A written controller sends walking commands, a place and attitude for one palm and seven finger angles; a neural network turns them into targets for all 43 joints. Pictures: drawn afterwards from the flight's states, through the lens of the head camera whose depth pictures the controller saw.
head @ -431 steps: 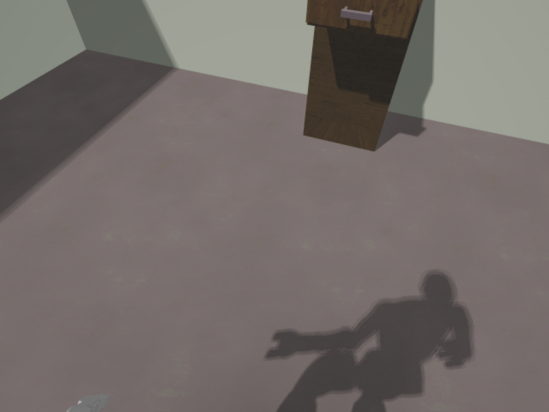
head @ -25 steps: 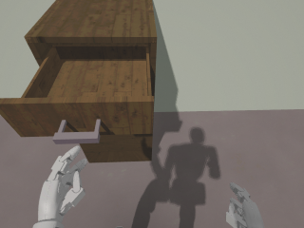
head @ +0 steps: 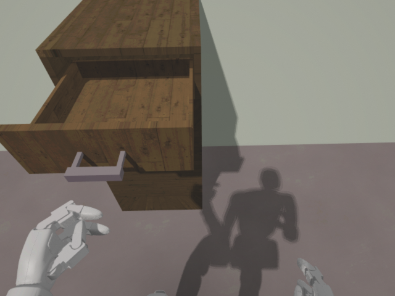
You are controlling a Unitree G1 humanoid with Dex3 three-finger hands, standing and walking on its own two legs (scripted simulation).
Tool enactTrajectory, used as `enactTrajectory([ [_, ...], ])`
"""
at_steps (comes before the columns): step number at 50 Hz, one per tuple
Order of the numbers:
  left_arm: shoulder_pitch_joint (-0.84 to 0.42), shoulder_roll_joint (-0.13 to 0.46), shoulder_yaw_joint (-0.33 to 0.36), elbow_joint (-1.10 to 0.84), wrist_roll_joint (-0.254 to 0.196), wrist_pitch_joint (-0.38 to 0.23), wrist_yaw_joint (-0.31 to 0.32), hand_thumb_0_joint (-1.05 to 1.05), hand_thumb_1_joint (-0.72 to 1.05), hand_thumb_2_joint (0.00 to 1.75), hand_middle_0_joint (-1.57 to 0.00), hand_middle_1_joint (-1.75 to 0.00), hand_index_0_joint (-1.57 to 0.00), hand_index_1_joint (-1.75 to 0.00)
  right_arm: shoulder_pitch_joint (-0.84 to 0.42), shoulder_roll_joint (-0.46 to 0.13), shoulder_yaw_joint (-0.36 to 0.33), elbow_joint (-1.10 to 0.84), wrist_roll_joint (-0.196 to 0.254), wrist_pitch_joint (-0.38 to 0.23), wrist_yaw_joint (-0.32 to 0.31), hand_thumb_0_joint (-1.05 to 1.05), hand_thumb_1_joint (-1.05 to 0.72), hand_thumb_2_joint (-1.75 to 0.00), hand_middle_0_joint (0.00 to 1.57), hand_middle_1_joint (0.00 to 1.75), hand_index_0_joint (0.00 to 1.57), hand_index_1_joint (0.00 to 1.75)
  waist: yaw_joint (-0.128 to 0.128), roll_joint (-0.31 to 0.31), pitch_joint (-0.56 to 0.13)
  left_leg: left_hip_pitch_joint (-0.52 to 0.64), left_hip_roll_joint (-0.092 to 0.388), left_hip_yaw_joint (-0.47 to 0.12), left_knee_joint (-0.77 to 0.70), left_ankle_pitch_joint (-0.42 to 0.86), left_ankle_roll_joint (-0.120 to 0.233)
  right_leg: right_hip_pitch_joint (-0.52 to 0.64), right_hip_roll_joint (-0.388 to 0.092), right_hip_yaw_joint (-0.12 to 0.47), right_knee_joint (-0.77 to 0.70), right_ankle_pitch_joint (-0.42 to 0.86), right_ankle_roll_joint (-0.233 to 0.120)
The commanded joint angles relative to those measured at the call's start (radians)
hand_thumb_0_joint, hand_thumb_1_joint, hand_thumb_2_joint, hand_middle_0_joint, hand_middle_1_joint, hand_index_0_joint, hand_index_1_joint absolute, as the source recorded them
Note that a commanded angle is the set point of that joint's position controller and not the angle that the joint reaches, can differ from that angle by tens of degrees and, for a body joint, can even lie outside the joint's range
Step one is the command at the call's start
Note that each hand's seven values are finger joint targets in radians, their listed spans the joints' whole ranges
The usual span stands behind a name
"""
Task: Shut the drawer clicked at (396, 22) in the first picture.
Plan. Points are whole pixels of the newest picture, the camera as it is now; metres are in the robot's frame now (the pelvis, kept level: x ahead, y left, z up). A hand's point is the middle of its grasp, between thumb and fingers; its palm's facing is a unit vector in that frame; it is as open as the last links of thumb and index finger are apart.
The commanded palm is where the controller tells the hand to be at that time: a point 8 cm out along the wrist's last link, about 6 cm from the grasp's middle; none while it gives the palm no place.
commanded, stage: raise the hand and make a fist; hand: left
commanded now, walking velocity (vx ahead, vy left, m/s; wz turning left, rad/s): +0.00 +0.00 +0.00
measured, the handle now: (97, 165) +0.35 +0.22 +0.09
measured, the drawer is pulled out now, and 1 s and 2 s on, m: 0.28 0.28 0.28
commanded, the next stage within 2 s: bring the fist close to the handle in 1.12 s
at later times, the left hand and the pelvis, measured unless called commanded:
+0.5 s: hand (73, 245) +0.17 +0.18 +0.15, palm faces +0.04 -1.00 -0.03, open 3.1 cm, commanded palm +0.13 +0.23 +0.16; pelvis +0.01 +0.03 +0.01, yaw +1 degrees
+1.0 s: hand (71, 235) +0.17 +0.17 +0.17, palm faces +0.07 -0.99 -0.08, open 3.3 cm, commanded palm +0.14 +0.22 +0.19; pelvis +0.01 +0.01 +0.03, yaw +1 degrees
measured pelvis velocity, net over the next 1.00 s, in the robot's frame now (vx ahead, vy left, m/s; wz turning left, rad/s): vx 0.01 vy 0.01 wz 0.01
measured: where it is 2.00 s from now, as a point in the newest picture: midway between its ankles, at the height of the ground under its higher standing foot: outside the picture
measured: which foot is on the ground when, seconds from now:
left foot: down 0.00-1.00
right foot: down 0.00-1.00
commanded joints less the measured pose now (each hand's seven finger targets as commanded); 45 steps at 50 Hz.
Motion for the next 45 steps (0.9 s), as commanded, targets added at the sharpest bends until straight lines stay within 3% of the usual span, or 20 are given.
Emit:
enactTrajectory([
  [1, 0.098, 0.085, 0.039, -0.272, -0.011, -0.11, -0.016, 0.0, 0.9, 0.9, -1.0, -1.17, -1.0, -1.17, -0.15, -0.131, -0.056, -0.195, 0.008, -0.104, 0.008, 0.0, -0.9, -0.9, 0.2, 0.3, 0.2, 0.3, 0.044, -0.072, -0.108, 0.176, -0.075, -0.002, -0.097, 0.17, 0.067, 0.034, -0.018, 0.095, -0.218, 0.386, 0.068],
  [2, 0.103, 0.066, 0.005, -0.294, -0.009, -0.115, -0.019, 0.0, 0.9, 0.9, -1.02, -1.19, -1.02, -1.19, -0.146, -0.133, -0.055, -0.199, 0.011, -0.115, 0.011, 0.0, -0.9, -0.9, 0.2, 0.3, 0.2, 0.3, 0.035, -0.062, -0.093, 0.192, -0.075, 0.0, -0.103, 0.166, 0.07, 0.014, -0.011, 0.082, -0.221, 0.367, 0.063],
  [4, 0.097, 0.077, 0.005, -0.311, -0.002, -0.121, -0.009, 0.0, 0.9, 0.9, -1.06, -1.23, -1.06, -1.23, -0.148, -0.141, -0.059, -0.191, 0.011, -0.127, 0.009, 0.0, -0.9, -0.9, 0.2, 0.3, 0.2, 0.3, 0.029, -0.098, -0.066, 0.204, -0.073, -0.004, -0.108, 0.16, 0.074, 0.007, -0.005, 0.077, -0.232, 0.342, 0.061],
  [5, 0.1, 0.08, 0.003, -0.348, 0.002, -0.124, -0.004, 0.0, 0.9, 0.9, -1.08, -1.25, -1.08, -1.25, -0.134, -0.143, -0.062, -0.197, 0.011, -0.131, 0.01, 0.0, -0.9, -0.9, 0.2, 0.3, 0.2, 0.3, 0.034, -0.091, -0.091, 0.218, -0.076, -0.001, -0.12, 0.165, 0.075, 0.01, -0.001, 0.064, -0.225, 0.329, 0.053],
  [6, 0.106, 0.076, -0.007, -0.377, 0.008, -0.123, 0.003, 0.0, 0.9, 0.9, -1.1, -1.27, -1.1, -1.27, -0.135, -0.143, -0.061, -0.202, 0.011, -0.136, 0.011, 0.0, -0.9, -0.9, 0.2, 0.3, 0.2, 0.3, 0.038, -0.046, -0.097, 0.235, -0.075, 0.002, -0.128, 0.164, 0.076, 0.005, 0.005, 0.053, -0.222, 0.308, 0.044],
  [11, 0.125, 0.06, -0.036, -0.481, 0.04, -0.106, 0.055, 0.0, 0.9, 0.9, -1.2, -1.38, -1.2, -1.38, -0.133, -0.137, -0.052, -0.214, 0.01, -0.135, 0.023, 0.0, -0.9, -0.9, 0.2, 0.3, 0.2, 0.3, 0.041, -0.006, -0.108, 0.284, -0.069, -0.003, -0.156, 0.186, 0.074, 0.02, 0.019, 0.008, -0.201, 0.307, 0.028],
  [12, 0.141, 0.047, -0.052, -0.505, 0.042, -0.096, 0.059, 0.0, 0.9, 0.9, -1.22, -1.4, -1.22, -1.4, -0.139, -0.134, -0.049, -0.225, 0.011, -0.135, 0.027, 0.0, -0.9, -0.9, 0.2, 0.3, 0.2, 0.3, 0.047, 0.02, -0.116, 0.292, -0.068, -0.003, -0.162, 0.192, 0.073, 0.026, 0.019, 0.003, -0.198, 0.31, 0.025],
  [14, 0.153, 0.059, -0.047, -0.501, 0.055, -0.061, 0.071, 0.0, 0.9, 0.9, -1.26, -1.45, -1.26, -1.45, -0.152, -0.135, -0.044, -0.224, 0.011, -0.123, 0.031, 0.0, -0.9, -0.9, 0.2, 0.3, 0.2, 0.3, 0.045, -0.017, -0.081, 0.286, -0.061, -0.009, -0.169, 0.183, 0.074, 0.028, 0.024, -0.001, -0.211, 0.307, 0.025],
  [15, 0.156, 0.025, -0.09, -0.532, 0.058, -0.045, 0.068, 0.0, 0.9, 0.9, -1.28, -1.47, -1.28, -1.47, -0.145, -0.133, -0.038, -0.238, 0.013, -0.119, 0.034, 0.0, -0.9, -0.9, 0.2, 0.3, 0.2, 0.3, 0.042, 0.006, -0.081, 0.298, -0.064, -0.007, -0.176, 0.189, 0.073, 0.03, 0.025, -0.005, -0.208, 0.316, 0.025],
  [21, 0.096, 0.014, -0.143, -0.625, 0.077, 0.074, 0.085, 0.0, 0.9, 0.9, -1.4, -1.6, -1.4, -1.6, -0.156, -0.131, -0.008, -0.273, 0.013, -0.099, 0.039, 0.0, -0.9, -0.9, 0.2, 0.3, 0.2, 0.3, 0.04, 0.008, -0.038, 0.315, -0.056, -0.024, -0.22, 0.131, 0.069, 0.039, 0.028, -0.017, -0.238, 0.259, 0.024],
  [24, 0.084, 0.067, -0.085, -0.637, 0.085, 0.121, 0.105, 0.0, 0.9, 0.9, -1.4, -1.6, -1.4, -1.6, -0.179, -0.132, 0.002, -0.27, 0.012, -0.088, 0.032, 0.0, -0.9, -0.9, 0.2, 0.3, 0.2, 0.3, 0.052, 0.002, -0.012, 0.316, -0.055, -0.025, -0.24, 0.09, 0.067, 0.053, 0.03, -0.015, -0.268, 0.215, 0.022],
  [25, 0.079, 0.037, -0.113, -0.645, 0.086, 0.135, 0.105, 0.0, 0.9, 0.9, -1.4, -1.6, -1.4, -1.6, -0.168, -0.125, 0.009, -0.277, 0.015, -0.084, 0.032, 0.0, -0.9, -0.9, 0.2, 0.3, 0.2, 0.3, 0.048, 0.006, -0.001, 0.321, -0.056, -0.022, -0.249, 0.082, 0.066, 0.05, 0.029, -0.017, -0.273, 0.205, 0.021],
  [29, 0.006, 0.063, -0.093, -0.693, 0.076, 0.171, 0.112, 0.0, 0.9, 0.9, -1.4, -1.6, -1.4, -1.6, -0.186, -0.133, 0.021, -0.277, 0.016, -0.094, 0.027, 0.0, -0.9, -0.9, 0.2, 0.3, 0.2, 0.3, 0.047, -0.01, 0.0, 0.344, -0.054, -0.026, -0.265, 0.059, 0.065, 0.068, 0.029, -0.013, -0.302, 0.178, 0.022],
  [31, 0.022, 0.046, -0.105, -0.704, 0.067, 0.192, 0.105, 0.0, 0.9, 0.9, -1.4, -1.6, -1.4, -1.6, -0.182, -0.129, 0.024, -0.28, 0.021, -0.104, 0.027, 0.0, -0.9, -0.9, 0.2, 0.3, 0.2, 0.3, 0.053, -0.014, -0.018, 0.358, -0.056, -0.02, -0.272, 0.068, 0.065, 0.078, 0.026, -0.013, -0.31, 0.188, 0.024],
  [33, -0.012, 0.046, -0.115, -0.732, 0.064, 0.209, 0.102, 0.0, 0.9, 0.9, -1.4, -1.6, -1.4, -1.6, -0.19, -0.13, 0.03, -0.278, 0.022, -0.116, 0.028, 0.0, -0.9, -0.9, 0.2, 0.3, 0.2, 0.3, 0.053, 0.023, -0.007, 0.365, -0.058, -0.018, -0.281, 0.062, 0.063, 0.087, 0.022, -0.012, -0.317, 0.183, 0.024],
  [38, 0.031, 0.052, -0.088, -0.699, 0.061, 0.263, 0.114, 0.0, 0.9, 0.9, -1.4, -1.6, -1.4, -1.6, -0.195, -0.131, 0.027, -0.266, 0.027, -0.128, 0.023, 0.0, -0.9, -0.9, 0.2, 0.3, 0.2, 0.3, 0.064, -0.036, 0.016, 0.365, -0.063, -0.01, -0.294, 0.07, 0.064, 0.104, 0.018, -0.008, -0.344, 0.194, 0.028],
  [39, 0.061, 0.066, -0.06, -0.673, 0.059, 0.275, 0.116, 0.0, 0.9, 0.9, -1.4, -1.6, -1.4, -1.6, -0.211, -0.129, 0.023, -0.262, 0.03, -0.126, 0.021, 0.0, -0.9, -0.9, 0.2, 0.3, 0.2, 0.3, 0.076, -0.043, 0.029, 0.36, -0.063, -0.007, -0.295, 0.068, 0.064, 0.11, 0.019, -0.002, -0.361, 0.193, 0.028],
  [42, 0.038, 0.055, -0.071, -0.707, 0.053, 0.272, 0.116, 0.0, 0.9, 0.9, -1.4, -1.6, -1.4, -1.6, -0.203, -0.128, 0.023, -0.269, 0.031, -0.131, 0.018, 0.0, -0.9, -0.9, 0.2, 0.3, 0.2, 0.3, 0.068, -0.044, 0.029, 0.375, -0.068, 0.002, -0.294, 0.083, 0.067, 0.106, 0.015, 0.0, -0.363, 0.207, 0.032],
  [44, 0.042, 0.098, -0.017, -0.694, 0.051, 0.26, 0.124, 0.0, 0.9, 0.9, -1.4, -1.6, -1.4, -1.6, -0.204, -0.129, 0.018, -0.255, 0.031, -0.136, 0.012, 0.0, -0.9, -0.9, 0.2, 0.3, 0.2, 0.3, 0.075, -0.048, 0.031, 0.371, -0.07, 0.005, -0.288, 0.081, 0.065, 0.112, 0.016, 0.009, -0.38, 0.196, 0.031],
  [45, 0.036, 0.087, -0.022, -0.704, 0.048, 0.247, 0.122, 0.0, 0.9, 0.9, -1.4, -1.6, -1.4, -1.6, -0.195, -0.127, 0.018, -0.255, 0.03, -0.14, 0.012, 0.0, -0.9, -0.9, 0.2, 0.3, 0.2, 0.3, 0.069, -0.048, 0.025, 0.381, -0.07, 0.008, -0.289, 0.086, 0.066, 0.109, 0.015, 0.011, -0.381, 0.196, 0.031],
])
